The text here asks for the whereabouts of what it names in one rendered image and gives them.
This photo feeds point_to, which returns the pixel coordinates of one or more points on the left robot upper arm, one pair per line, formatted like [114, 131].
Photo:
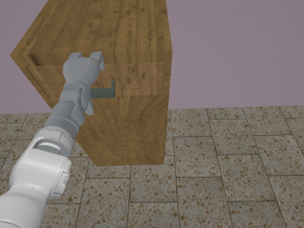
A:
[42, 176]

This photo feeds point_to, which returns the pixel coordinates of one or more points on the robot left hand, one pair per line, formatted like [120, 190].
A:
[84, 69]

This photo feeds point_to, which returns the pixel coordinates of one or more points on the handle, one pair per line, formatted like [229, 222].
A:
[103, 93]

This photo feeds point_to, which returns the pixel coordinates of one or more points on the drawer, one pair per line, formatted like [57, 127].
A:
[130, 79]

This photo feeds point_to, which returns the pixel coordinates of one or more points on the robot left forearm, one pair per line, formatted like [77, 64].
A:
[58, 134]

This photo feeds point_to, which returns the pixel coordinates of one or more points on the cabinet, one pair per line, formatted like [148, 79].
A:
[127, 129]

